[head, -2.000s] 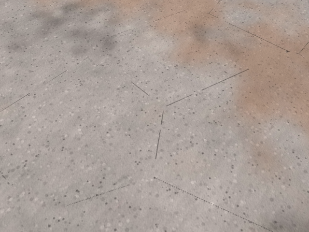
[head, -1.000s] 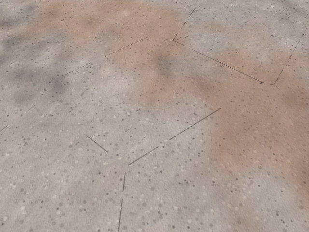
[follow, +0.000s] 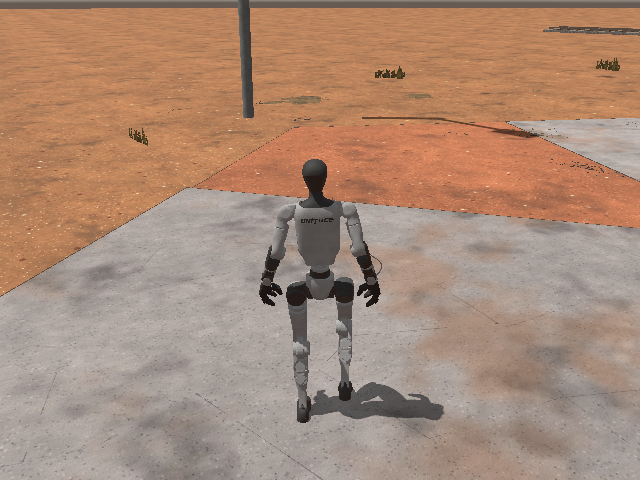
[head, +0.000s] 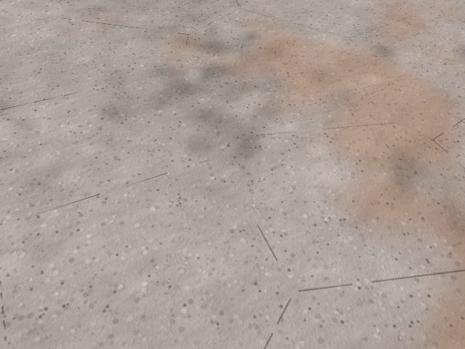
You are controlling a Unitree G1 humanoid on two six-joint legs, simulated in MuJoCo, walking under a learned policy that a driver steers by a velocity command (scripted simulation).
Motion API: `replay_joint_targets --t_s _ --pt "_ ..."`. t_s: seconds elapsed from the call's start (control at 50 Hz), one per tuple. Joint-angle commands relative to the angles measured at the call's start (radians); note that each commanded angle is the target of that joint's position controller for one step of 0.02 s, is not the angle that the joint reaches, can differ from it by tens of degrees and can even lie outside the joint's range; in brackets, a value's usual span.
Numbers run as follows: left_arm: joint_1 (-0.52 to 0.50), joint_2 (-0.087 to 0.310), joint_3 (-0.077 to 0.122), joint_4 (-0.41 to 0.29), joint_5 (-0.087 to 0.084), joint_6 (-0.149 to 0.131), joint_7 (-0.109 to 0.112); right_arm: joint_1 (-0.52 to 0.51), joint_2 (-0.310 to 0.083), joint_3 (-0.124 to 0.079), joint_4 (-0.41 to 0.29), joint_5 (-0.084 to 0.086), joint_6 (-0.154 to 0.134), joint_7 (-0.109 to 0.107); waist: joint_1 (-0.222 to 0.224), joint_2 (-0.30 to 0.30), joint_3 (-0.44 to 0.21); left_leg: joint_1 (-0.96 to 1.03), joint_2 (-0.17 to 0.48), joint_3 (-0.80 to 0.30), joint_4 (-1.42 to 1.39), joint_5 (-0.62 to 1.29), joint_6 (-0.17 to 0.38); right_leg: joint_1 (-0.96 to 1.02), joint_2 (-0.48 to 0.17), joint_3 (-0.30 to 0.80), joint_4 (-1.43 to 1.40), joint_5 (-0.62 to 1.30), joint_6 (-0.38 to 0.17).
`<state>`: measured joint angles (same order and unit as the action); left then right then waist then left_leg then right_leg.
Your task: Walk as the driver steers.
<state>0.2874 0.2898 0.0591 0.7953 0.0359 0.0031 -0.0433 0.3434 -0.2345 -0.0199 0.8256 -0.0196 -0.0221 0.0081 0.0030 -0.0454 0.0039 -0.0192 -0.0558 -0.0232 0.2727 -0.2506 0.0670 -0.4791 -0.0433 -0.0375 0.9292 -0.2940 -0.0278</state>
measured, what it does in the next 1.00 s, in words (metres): walks ahead: right foot, then left foot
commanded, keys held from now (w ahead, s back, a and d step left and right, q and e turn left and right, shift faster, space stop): w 0.62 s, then w+e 0.38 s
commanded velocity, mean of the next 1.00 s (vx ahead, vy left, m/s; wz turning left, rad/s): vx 0.46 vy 0.00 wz -0.09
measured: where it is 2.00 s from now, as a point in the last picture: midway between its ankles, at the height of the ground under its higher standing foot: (290, 221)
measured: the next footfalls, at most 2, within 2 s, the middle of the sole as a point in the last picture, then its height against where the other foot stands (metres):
right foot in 0.30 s outside the picture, level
left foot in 0.84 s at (212, 322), level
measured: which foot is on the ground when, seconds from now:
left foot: down 0.00-0.32, up 0.34-0.82, down 0.84-1.00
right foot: up 0.00-0.28, down 0.30-0.86, up 0.88-1.00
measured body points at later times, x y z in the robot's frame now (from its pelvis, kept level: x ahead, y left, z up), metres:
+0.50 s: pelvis +0.24 -0.06 +0.00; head +0.26 -0.08 +0.44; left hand +0.30 +0.20 -0.13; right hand +0.30 -0.32 -0.15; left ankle +0.21 +0.08 -0.66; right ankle +0.25 -0.13 -0.75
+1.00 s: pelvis +0.52 -0.02 -0.01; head +0.55 -0.01 +0.44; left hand +0.58 +0.24 -0.15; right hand +0.59 -0.30 -0.12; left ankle +0.57 +0.05 -0.75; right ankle +0.43 -0.14 -0.66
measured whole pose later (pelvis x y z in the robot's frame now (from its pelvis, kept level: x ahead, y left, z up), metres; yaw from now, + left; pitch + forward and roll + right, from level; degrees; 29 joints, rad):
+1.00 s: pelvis +0.52 -0.02 -0.01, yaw -9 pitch +0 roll +0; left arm 0.32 0.27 0.06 0.92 0.02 -0.03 -0.02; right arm 0.19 -0.23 -0.04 0.86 -0.03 -0.08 0.00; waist 0.03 -0.04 0.05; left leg -0.26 0.00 0.14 0.43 -0.18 0.06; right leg -0.43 -0.02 0.01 1.14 -0.32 -0.08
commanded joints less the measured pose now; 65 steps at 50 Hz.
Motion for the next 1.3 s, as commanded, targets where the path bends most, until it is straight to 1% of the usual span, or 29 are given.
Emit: replay_joint_targets --t_s 0.02,0.12,0.2,0.24,0.26,0.28,0.3,0.32,0.34,0.36,0.38,0.4,0.44,0.5,0.62,0.72,0.78,0.8,0.82,0.84,0.86,0.88,0.9,0.92,0.96,1.04,1.16,1.26,1.3 --pt "-0.099 0.069 0.019 -0.072 0.005 -0.019 -0.008 0.022 -0.146 -0.037 -0.022 0.009 -0.040 -0.002 -0.023 0.138 0.092 0.059 0.239 -0.195 -0.176 0.074 0.141 -0.248 -0.031 0.008 0.039 0.090 0.022" --pt "-0.246 0.038 0.003 -0.119 0.001 -0.021 -0.014 0.097 -0.146 -0.036 0.030 0.004 -0.048 -0.003 -0.063 0.143 0.133 0.050 0.241 -0.143 -0.170 0.207 0.150 -0.258 -0.030 -0.014 -0.129 0.167 0.041" --pt "-0.297 0.036 -0.003 -0.149 -0.003 -0.027 -0.013 0.123 -0.175 -0.041 0.065 0.002 -0.055 -0.012 -0.060 0.146 0.140 0.059 0.275 -0.122 -0.131 0.377 0.131 -0.153 -0.005 -0.033 -0.271 0.155 -0.005" --pt "-0.248 0.045 0.001 -0.140 -0.005 -0.031 -0.003 0.099 -0.188 -0.042 0.073 0.001 -0.055 -0.015 -0.025 0.147 0.120 0.053 0.282 -0.103 -0.071 0.546 0.108 -0.028 0.027 -0.050 -0.324 0.117 -0.042" --pt "-0.175 0.058 0.009 -0.118 -0.007 -0.033 0.008 0.087 -0.198 -0.044 0.078 -0.002 -0.056 -0.015 0.012 0.147 0.076 0.050 0.274 -0.084 0.023 0.725 0.091 0.086 0.063 -0.063 -0.346 0.092 -0.060" --pt "-0.033 0.073 0.020 -0.071 -0.006 -0.041 0.020 0.075 -0.204 -0.045 0.084 -0.001 -0.052 -0.014 0.081 0.118 -0.004 0.027 0.238 -0.043 0.206 0.839 0.071 0.265 0.099 -0.078 -0.409 0.107 -0.082" --pt "0.135 0.120 0.036 -0.021 0.009 -0.053 0.035 0.080 -0.189 -0.038 0.080 0.002 -0.053 -0.014 0.145 0.076 -0.115 -0.118 0.189 -0.008 0.447 0.700 0.052 0.523 0.030 -0.003 -0.428 0.075 -0.111" --pt "0.257 0.245 0.065 -0.008 0.030 -0.059 0.045 0.151 -0.082 -0.011 0.039 0.032 -0.056 -0.005 0.141 -0.159 -0.270 -0.417 0.047 0.061 0.839 0.207 0.001 0.786 -0.285 0.463 -0.524 -0.209 -0.203" --pt "0.230 0.234 0.058 0.002 0.000 -0.056 0.034 0.145 -0.126 -0.027 0.049 0.012 -0.058 -0.006 0.113 -0.176 -0.284 -0.534 -0.039 -0.062 0.998 -0.235 0.016 0.736 -0.368 0.790 -0.697 -0.209 -0.239" --pt "0.112 0.185 0.046 -0.005 -0.016 -0.054 0.030 0.081 -0.149 -0.036 0.037 0.002 -0.054 -0.004 0.060 -0.085 -0.120 -0.591 0.032 -0.091 1.050 -0.169 0.031 0.598 -0.335 0.645 -0.691 -0.239 -0.224" --pt "0.030 0.115 0.028 -0.018 -0.019 -0.059 0.026 0.039 -0.142 -0.031 0.032 0.000 -0.059 0.005 0.036 -0.006 -0.030 -0.580 0.079 -0.070 0.999 -0.085 0.036 0.465 -0.294 0.508 -0.714 -0.169 -0.210" --pt "-0.011 0.081 0.017 -0.015 -0.017 -0.066 0.026 0.026 -0.119 -0.028 0.034 0.000 -0.056 0.010 0.006 -0.005 0.010 -0.551 0.116 -0.050 0.934 -0.045 0.037 0.388 -0.238 0.403 -0.743 -0.091 -0.181" --pt "-0.017 0.046 0.004 0.006 -0.019 -0.081 0.027 0.058 -0.097 -0.022 0.057 -0.019 -0.032 0.020 -0.028 -0.034 0.023 -0.479 0.140 -0.026 0.885 -0.013 0.017 0.302 -0.178 0.276 -0.775 0.072 -0.162" --pt "0.042 0.061 0.007 0.048 -0.026 -0.102 0.026 -0.001 -0.082 -0.020 0.043 -0.018 -0.016 0.030 -0.034 -0.016 0.049 -0.544 0.160 0.004 0.830 0.047 -0.009 0.302 -0.164 0.201 -0.821 0.181 -0.184" --pt "0.135 0.050 0.000 0.109 -0.033 -0.104 0.028 -0.255 -0.058 -0.008 -0.033 -0.016 -0.018 0.036 0.014 -0.002 0.096 -0.648 0.162 0.063 0.529 0.243 -0.054 0.379 -0.116 0.091 -0.840 0.338 -0.174" --pt "0.210 0.070 0.001 0.152 -0.027 -0.098 0.043 -0.391 -0.062 -0.003 -0.082 -0.012 -0.027 0.031 0.049 -0.006 0.097 -0.598 0.116 0.072 0.343 0.268 -0.049 0.487 -0.146 0.133 -0.763 0.515 -0.174" --pt "0.183 0.094 0.007 0.154 -0.018 -0.089 0.053 -0.354 -0.089 -0.012 -0.082 -0.009 -0.041 0.022 0.014 -0.019 0.075 -0.502 0.085 0.060 0.276 0.163 -0.021 0.541 -0.166 0.165 -0.669 0.658 -0.156" --pt "0.164 0.104 0.010 0.152 -0.015 -0.088 0.054 -0.282 -0.106 -0.020 -0.062 -0.008 -0.048 0.015 -0.019 -0.027 0.040 -0.398 0.057 0.067 0.250 0.111 -0.008 0.536 -0.156 0.164 -0.588 0.761 -0.141" --pt "0.149 0.106 0.010 0.151 -0.017 -0.086 0.050 -0.140 -0.127 -0.033 -0.017 -0.012 -0.059 0.004 -0.080 -0.002 -0.037 -0.214 0.037 0.079 0.186 0.123 0.014 0.503 -0.117 0.140 -0.423 0.791 -0.124" --pt "0.144 0.083 0.004 0.134 -0.026 -0.089 0.046 0.026 -0.184 -0.051 0.018 -0.033 -0.072 -0.011 -0.141 0.049 -0.155 0.043 0.153 -0.030 0.176 0.085 0.050 0.351 -0.065 0.109 -0.187 0.599 -0.107" --pt "0.241 -0.040 -0.021 0.093 -0.066 -0.087 0.042 0.113 -0.300 -0.081 0.010 -0.061 -0.070 -0.022 -0.111 0.253 -0.326 0.366 0.473 -0.453 0.143 -0.032 0.148 0.012 0.079 0.023 0.180 0.073 -0.059" --pt "0.239 0.036 -0.002 0.104 -0.049 -0.077 0.050 0.065 -0.261 -0.078 0.002 -0.033 -0.054 -0.016 -0.096 0.241 -0.342 0.319 0.519 -0.667 0.020 -0.084 0.180 -0.111 0.105 0.082 0.316 -0.224 -0.071" --pt "0.169 0.070 0.013 0.103 -0.035 -0.068 0.050 -0.026 -0.182 -0.059 -0.008 -0.019 -0.050 -0.013 -0.060 0.140 -0.171 0.175 0.471 -0.505 0.004 -0.141 0.151 -0.152 0.039 0.110 0.345 -0.143 -0.080" --pt "0.121 0.049 0.010 0.096 -0.033 -0.067 0.042 -0.090 -0.120 -0.044 -0.015 -0.013 -0.054 -0.010 -0.043 0.099 -0.071 0.042 0.424 -0.364 -0.034 -0.079 0.127 -0.138 0.001 0.105 0.307 -0.066 -0.076" --pt "0.106 0.023 0.013 0.095 -0.012 -0.045 0.026 -0.111 -0.078 -0.033 0.002 -0.007 -0.066 -0.015 -0.002 0.139 0.007 -0.104 0.347 -0.173 -0.087 0.055 0.075 -0.078 -0.040 0.095 0.245 -0.011 -0.061" --pt "0.043 -0.009 0.011 0.065 -0.005 -0.009 0.004 -0.065 -0.092 -0.041 0.031 0.006 -0.098 -0.014 0.022 0.124 0.028 -0.126 0.329 -0.015 -0.134 0.213 0.078 -0.126 -0.057 0.073 0.225 0.083 -0.036" --pt "-0.174 -0.025 -0.005 -0.016 -0.005 -0.012 -0.018 -0.005 -0.093 -0.043 0.066 0.000 -0.097 -0.015 -0.009 0.114 0.081 -0.082 0.288 0.166 -0.136 0.338 0.072 -0.187 -0.052 0.010 -0.062 0.289 -0.018" --pt "-0.303 -0.017 -0.012 -0.075 0.004 -0.015 -0.030 0.071 -0.132 -0.054 0.099 -0.001 -0.081 -0.028 -0.044 0.113 0.100 0.057 0.334 0.234 -0.088 0.476 0.061 -0.144 -0.022 -0.074 -0.255 0.236 -0.067" --pt "-0.290 -0.004 -0.006 -0.078 0.007 -0.014 -0.026 0.073 -0.150 -0.058 0.105 -0.004 -0.067 -0.034 -0.027 0.127 0.080 0.114 0.340 0.268 0.007 0.716 0.049 -0.086 0.024 -0.108 -0.290 0.142 -0.103"
Velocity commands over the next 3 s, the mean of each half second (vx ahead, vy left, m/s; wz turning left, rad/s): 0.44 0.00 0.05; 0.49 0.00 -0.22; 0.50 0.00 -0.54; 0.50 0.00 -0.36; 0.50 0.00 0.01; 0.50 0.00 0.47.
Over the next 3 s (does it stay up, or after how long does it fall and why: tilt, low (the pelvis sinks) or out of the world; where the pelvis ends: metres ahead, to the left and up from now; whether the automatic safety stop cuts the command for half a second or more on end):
stays up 1.45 -0.53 -0.03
